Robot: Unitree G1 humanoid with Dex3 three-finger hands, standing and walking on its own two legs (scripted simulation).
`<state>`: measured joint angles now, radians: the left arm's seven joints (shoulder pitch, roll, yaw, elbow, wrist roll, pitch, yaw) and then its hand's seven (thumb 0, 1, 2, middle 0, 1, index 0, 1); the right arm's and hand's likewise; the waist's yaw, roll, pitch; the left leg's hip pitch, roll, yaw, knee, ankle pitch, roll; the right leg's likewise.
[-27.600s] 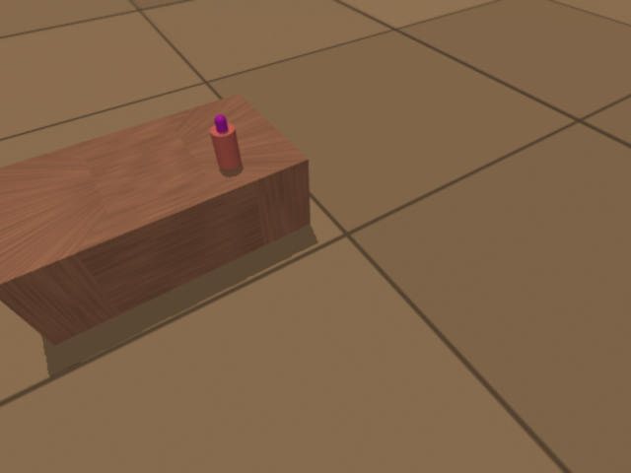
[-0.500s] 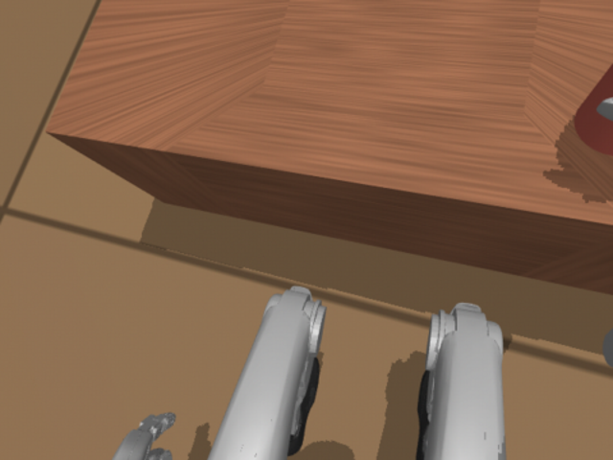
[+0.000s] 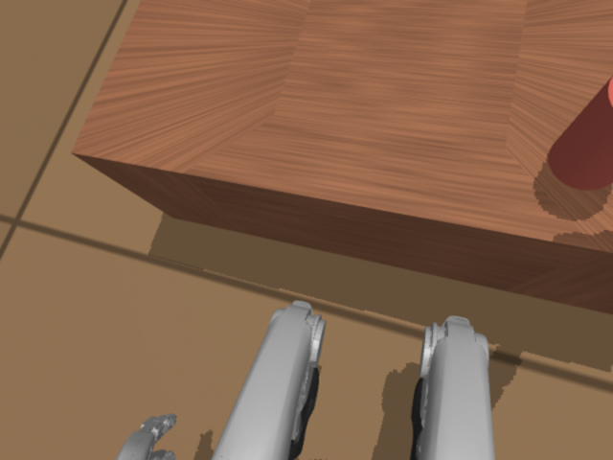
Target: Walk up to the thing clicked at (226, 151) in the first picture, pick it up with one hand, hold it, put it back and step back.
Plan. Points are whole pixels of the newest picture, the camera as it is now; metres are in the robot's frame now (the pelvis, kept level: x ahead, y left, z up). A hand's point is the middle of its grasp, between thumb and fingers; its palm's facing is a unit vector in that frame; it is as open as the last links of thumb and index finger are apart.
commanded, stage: rise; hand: right
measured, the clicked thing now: out of the picture +0.53 -0.30 -0.02
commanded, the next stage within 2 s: home in 0.16 s
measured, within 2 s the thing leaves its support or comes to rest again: neither
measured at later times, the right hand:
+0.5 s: hand out of the picture +0.45 -0.43 +0.18, palm faces +0.52 +0.77 -0.36, open 17.0 cm
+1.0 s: hand out of the picture +0.28 -0.27 +0.18, palm faces +0.28 +0.90 -0.32, open 17.4 cm
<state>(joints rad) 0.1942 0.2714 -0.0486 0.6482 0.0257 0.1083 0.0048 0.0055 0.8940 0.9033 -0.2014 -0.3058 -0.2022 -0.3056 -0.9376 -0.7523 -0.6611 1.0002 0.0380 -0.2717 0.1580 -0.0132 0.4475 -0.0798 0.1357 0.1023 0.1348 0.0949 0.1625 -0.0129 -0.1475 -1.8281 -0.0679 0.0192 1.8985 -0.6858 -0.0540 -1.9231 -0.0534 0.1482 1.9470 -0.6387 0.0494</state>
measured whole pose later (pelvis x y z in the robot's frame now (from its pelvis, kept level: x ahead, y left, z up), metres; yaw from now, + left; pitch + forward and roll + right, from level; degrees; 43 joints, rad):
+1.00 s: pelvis +0.07 -0.02 +0.26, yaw -6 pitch +8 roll +3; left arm 0.27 0.20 -0.03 0.57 -0.05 0.05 0.10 0.01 0.90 0.90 -0.20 -0.30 -0.20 -0.29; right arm 0.12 -0.28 -0.09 0.47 0.04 0.03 -0.15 -0.01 0.53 -0.06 0.06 0.06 0.06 0.05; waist 0.04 -0.03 -0.09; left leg -0.53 0.00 -0.02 0.81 -0.42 -0.05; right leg -0.63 -0.04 0.04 0.89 -0.40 0.01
